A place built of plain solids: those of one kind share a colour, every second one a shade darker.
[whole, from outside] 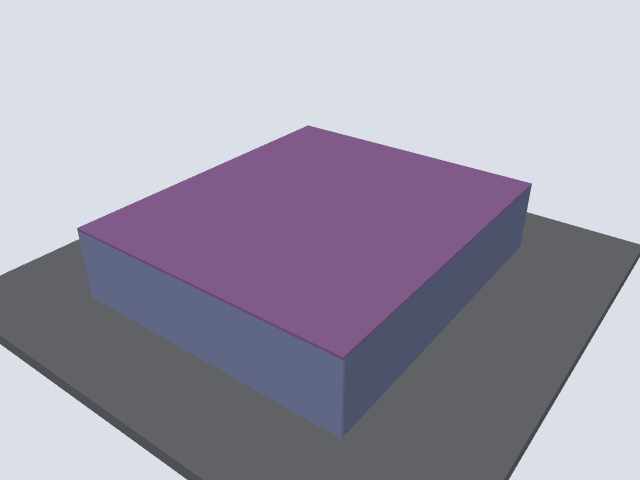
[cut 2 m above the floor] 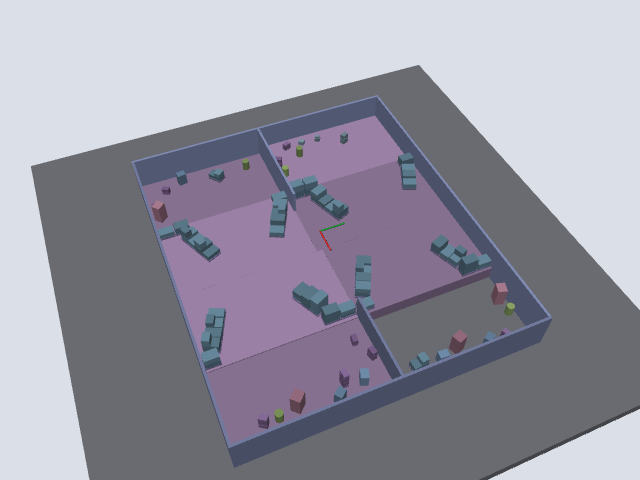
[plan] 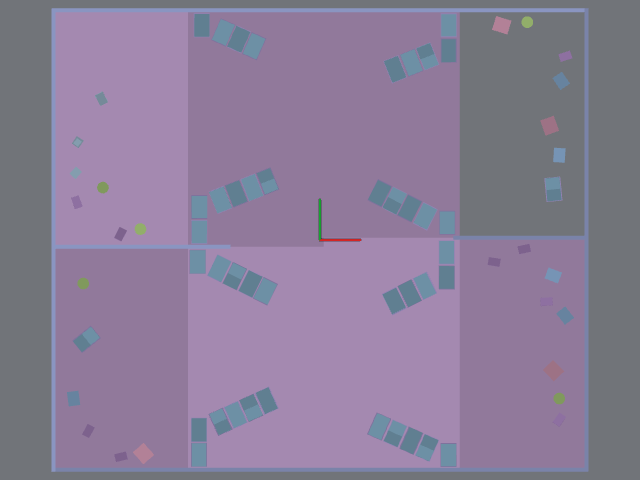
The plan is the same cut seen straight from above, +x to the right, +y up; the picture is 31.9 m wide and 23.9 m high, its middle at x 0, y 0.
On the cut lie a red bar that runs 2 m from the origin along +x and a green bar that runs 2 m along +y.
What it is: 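A closed cross-dock hall without a stair; its walked floor lies 1.15 m over the lower ground and ends at a front at either end, two bays a front; beyond a bay's line the ground lies deep, a low step down, or level and merely marked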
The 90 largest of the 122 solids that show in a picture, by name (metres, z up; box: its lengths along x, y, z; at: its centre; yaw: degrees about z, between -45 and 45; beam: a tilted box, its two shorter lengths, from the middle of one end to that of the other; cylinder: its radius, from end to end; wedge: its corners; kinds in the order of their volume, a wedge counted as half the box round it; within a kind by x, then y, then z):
{
 "floor_1": {"box": [6.63, 10.94, 0.33], "at": [-9.87, -5.89, 0.12]},
 "floor_2": {"box": [6.63, 11.61, 1.01], "at": [-9.87, 5.55, 0.46]},
 "floor_3": {"box": [6.77, 11.02, 1.2], "at": [-3.19, -5.85, 0.55]},
 "floor_4": {"box": [6.77, 11.69, 1.2], "at": [-3.19, 5.51, 0.55]},
 "floor_5": {"box": [6.77, 11.47, 1.2], "at": [3.58, -5.62, 0.55]},
 "floor_6": {"box": [6.77, 11.24, 1.2], "at": [3.58, 5.74, 0.55]},
 "floor_7": {"box": [6.25, 11.39, 1.1], "at": [10.06, -5.66, 0.5]},
 "wall_1": {"box": [0.2, 23.07, 5.84], "at": [-13.27, 0.0, 2.87]},
 "wall_2": {"box": [8.73, 0.2, 5.84], "at": [-8.82, -0.33, 2.87]},
 "wall_3": {"box": [26.33, 0.2, 5.84], "at": [0.0, -11.44, 2.87]},
 "wall_4": {"box": [26.33, 0.2, 5.84], "at": [0.0, 11.44, 2.87]},
 "wall_5": {"box": [6.55, 0.2, 5.84], "at": [9.91, 0.12, 2.87]},
 "wall_6": {"box": [0.2, 23.07, 5.84], "at": [13.27, 0.0, 2.87]},
 "roof_1": {"box": [26.73, 23.07, 0.2], "at": [0.0, 0.0, 5.89]},
 "load_1": {"box": [1.16, 0.71, 0.36], "at": [-11.63, -4.95, 0.61], "yaw": 38.9},
 "load_2": {"box": [0.58, 0.71, 0.36], "at": [-11.41, -4.78, 0.96], "yaw": 38.9},
 "load_3": {"box": [0.77, 1.16, 0.43], "at": [-6.09, -1.09, 1.51]},
 "load_4": {"box": [0.73, 1.16, 0.42], "at": [-6.02, -10.69, 1.51], "yaw": 0.1},
 "load_5": {"box": [0.75, 1.16, 0.63], "at": [-6.02, -9.46, 1.61], "yaw": 0.2},
 "load_6": {"box": [0.75, 1.12, 0.68], "at": [-6.01, 0.4, 1.64], "yaw": 0.1},
 "load_7": {"box": [0.78, 1.1, 0.65], "at": [-6.01, 1.64, 1.62], "yaw": 0.4},
 "load_8": {"box": [0.75, 1.12, 0.68], "at": [-6.0, 0.4, 2.32], "yaw": -0.3},
 "load_9": {"box": [0.78, 1.1, 0.65], "at": [-6.0, 1.64, 2.28]},
 "load_10": {"box": [0.76, 1.13, 0.72], "at": [-5.88, 10.69, 1.66], "yaw": -0.2},
 "load_11": {"box": [0.76, 1.13, 0.41], "at": [-5.01, -1.42, 1.91], "yaw": -26.0},
 "load_12": {"box": [0.7, 1.16, 0.6], "at": [-4.96, -9.05, 1.6], "yaw": 24.2},
 "load_13": {"box": [0.77, 1.13, 0.48], "at": [-4.96, 1.99, 2.02], "yaw": 21.7},
 "load_14": {"box": [0.7, 0.58, 0.6], "at": [-4.84, -9.31, 2.2], "yaw": 24.3},
 "load_15": {"box": [0.76, 1.13, 0.57], "at": [-4.81, 10.34, 1.59], "yaw": -23.6},
 "load_16": {"box": [0.74, 1.17, 0.63], "at": [-4.24, -1.8, 1.61], "yaw": -26.1},
 "load_17": {"box": [0.71, 1.14, 0.45], "at": [-4.19, -8.71, 1.52], "yaw": 24.3},
 "load_18": {"box": [0.75, 1.13, 0.45], "at": [-4.17, 2.31, 1.53], "yaw": 21.6},
 "load_19": {"box": [0.74, 0.58, 0.63], "at": [-4.12, -1.55, 2.24], "yaw": -26.2},
 "load_20": {"box": [0.77, 1.13, 0.64], "at": [-4.04, 10.0, 1.62], "yaw": -24.2},
 "load_21": {"box": [0.76, 1.15, 0.92], "at": [-3.46, -2.18, 1.76], "yaw": -26.2},
 "load_22": {"box": [0.78, 1.17, 0.61], "at": [-3.43, -8.36, 1.6], "yaw": 24.2},
 "load_23": {"box": [0.75, 1.16, 0.4], "at": [-3.38, 2.61, 1.5], "yaw": 21.5},
 "load_24": {"box": [0.78, 0.58, 0.61], "at": [-3.31, -8.61, 2.21], "yaw": 24.6},
 "load_25": {"box": [0.75, 1.12, 0.48], "at": [-3.28, 9.65, 1.54], "yaw": -24.0},
 "load_26": {"box": [0.77, 1.13, 0.42], "at": [-2.72, -2.55, 1.51], "yaw": -25.9},
 "load_27": {"box": [0.7, 1.16, 0.4], "at": [-2.65, -8.0, 1.5], "yaw": 24.2},
 "load_28": {"box": [0.71, 1.13, 0.71], "at": [-2.61, 2.92, 1.65], "yaw": 21.9},
 "load_29": {"box": [0.71, 0.57, 0.71], "at": [-2.51, 2.67, 2.36], "yaw": 21.6},
 "load_30": {"box": [0.71, 1.15, 0.41], "at": [2.94, -9.29, 1.5], "yaw": -24.0},
 "load_31": {"box": [0.75, 1.11, 0.38], "at": [2.97, 2.33, 1.87], "yaw": -27.0},
 "load_32": {"box": [0.77, 0.58, 0.62], "at": [3.59, 1.7, 2.23], "yaw": -27.2},
 "load_33": {"box": [0.75, 0.57, 0.46], "at": [3.63, -9.89, 1.99], "yaw": -24.2},
 "load_34": {"box": [0.77, 1.1, 0.42], "at": [3.69, -3.04, 1.92], "yaw": 26.3},
 "load_35": {"box": [0.77, 1.17, 0.62], "at": [3.72, 1.95, 1.61], "yaw": -26.9},
 "load_36": {"box": [0.75, 1.16, 0.86], "at": [3.74, 8.5, 1.73], "yaw": 21.7},
 "load_37": {"box": [0.75, 1.15, 0.46], "at": [3.75, -9.64, 1.53], "yaw": -24.1},
 "load_38": {"box": [0.74, 1.16, 1.13], "at": [4.46, -2.66, 1.86], "yaw": 26.2},
 "load_39": {"box": [0.76, 1.12, 0.85], "at": [4.47, 1.58, 1.72], "yaw": -26.8},
 "load_40": {"box": [0.71, 1.17, 0.57], "at": [4.55, -9.99, 1.58], "yaw": -23.8},
 "load_41": {"box": [0.76, 1.15, 0.44], "at": [4.56, 8.83, 1.52], "yaw": 21.7},
 "load_42": {"box": [0.75, 0.57, 0.7], "at": [5.22, -10.6, 2.36], "yaw": -23.9},
 "load_43": {"box": [0.71, 1.17, 1.41], "at": [5.22, -2.29, 2.0], "yaw": 25.9},
 "load_44": {"box": [0.75, 1.12, 0.48], "at": [5.24, 1.18, 1.54], "yaw": -27.3},
 "load_45": {"box": [0.75, 1.12, 0.48], "at": [5.24, 1.18, 2.01], "yaw": -27.3},
 "load_46": {"box": [0.75, 0.58, 0.56], "at": [5.24, 9.4, 2.14], "yaw": 21.2},
 "load_47": {"box": [0.75, 1.15, 0.7], "at": [5.33, -10.35, 1.65], "yaw": -23.9},
 "load_48": {"box": [0.75, 1.17, 0.56], "at": [5.35, 9.14, 1.58], "yaw": 21.7},
 "load_49": {"box": [0.75, 1.13, 1.15], "at": [6.31, -1.86, 1.87], "yaw": -0.4},
 "load_50": {"box": [0.73, 1.13, 0.37], "at": [6.31, -0.62, 1.48], "yaw": 0.3},
 "load_51": {"box": [0.73, 1.13, 0.37], "at": [6.31, -0.62, 1.85]},
 "load_52": {"box": [0.76, 1.13, 0.39], "at": [6.34, 0.86, 1.49]},
 "load_53": {"box": [0.76, 1.11, 0.48], "at": [6.4, -10.71, 2.01], "yaw": -0.3},
 "load_54": {"box": [0.71, 1.14, 1.31], "at": [6.4, 9.43, 1.95], "yaw": 0.3},
 "load_55": {"box": [0.76, 1.11, 0.48], "at": [6.41, -10.7, 1.54], "yaw": -0.2},
 "load_56": {"box": [0.75, 1.1, 0.61], "at": [6.41, 10.69, 1.6], "yaw": -0.2},
 "load_57": {"box": [0.71, 0.58, 0.46], "at": [11.59, 2.8, 0.83], "yaw": 5.6},
 "load_58": {"box": [0.71, 1.15, 0.46], "at": [11.62, 2.53, 0.37], "yaw": 5.3},
 "cage_trolley_1": {"box": [0.72, 0.8, 1.66], "at": [-8.79, -10.63, 1.11], "yaw": 41.3},
 "cage_trolley_2": {"box": [0.8, 0.72, 1.71], "at": [9.05, 10.69, 0.81], "yaw": -17.3},
 "cage_trolley_3": {"box": [0.72, 0.8, 1.71], "at": [11.43, 5.69, 0.81], "yaw": 19.6},
 "cage_trolley_4": {"box": [0.72, 0.8, 1.66], "at": [11.62, -6.5, 1.88], "yaw": 44.2},
 "bin_1": {"box": [0.58, 0.72, 1.06], "at": [-12.27, -7.89, 0.81], "yaw": 7.7},
 "bin_2": {"box": [0.72, 0.58, 1.06], "at": [11.61, -1.77, 1.58], "yaw": -21.0},
 "bin_3": {"box": [0.58, 0.72, 1.11], "at": [11.92, 4.22, 0.51], "yaw": -3.5},
 "bin_4": {"box": [0.58, 0.72, 1.11], "at": [12.01, 7.92, 0.51], "yaw": 34.0},
 "bin_5": {"box": [0.58, 0.72, 1.06], "at": [12.2, -3.77, 1.58], "yaw": 37.9},
 "drum_1": {"cylinder": 0.29, "from": [-11.79, -2.17, 0.28], "to": [-11.79, -2.17, 1.16]},
 "drum_2": {"cylinder": 0.29, "from": [-10.81, 2.61, 0.97], "to": [-10.81, 2.61, 1.84]},
 "drum_3": {"cylinder": 0.29, "from": [-8.94, 0.54, 0.97], "to": [-8.94, 0.54, 1.84]},
 "drum_4": {"cylinder": 0.29, "from": [10.32, 10.85, 0.0], "to": [10.32, 10.85, 0.88]},
 "drum_5": {"cylinder": 0.29, "from": [11.91, -7.89, 1.05], "to": [11.91, -7.89, 1.93]},
 "pallet_1": {"box": [0.8, 1.2, 0.14], "at": [4.55, -10.0, 1.23], "yaw": -23.9},
 "pallet_2": {"box": [0.8, 1.2, 0.14], "at": [5.33, -10.34, 1.23], "yaw": -23.9},
 "pallet_3": {"box": [0.8, 1.2, 0.14], "at": [6.4, -10.71, 1.23]},
 "pallet_4": {"box": [0.8, 1.2, 0.19], "at": [11.62, 2.52, 0.05], "yaw": 5.3}
}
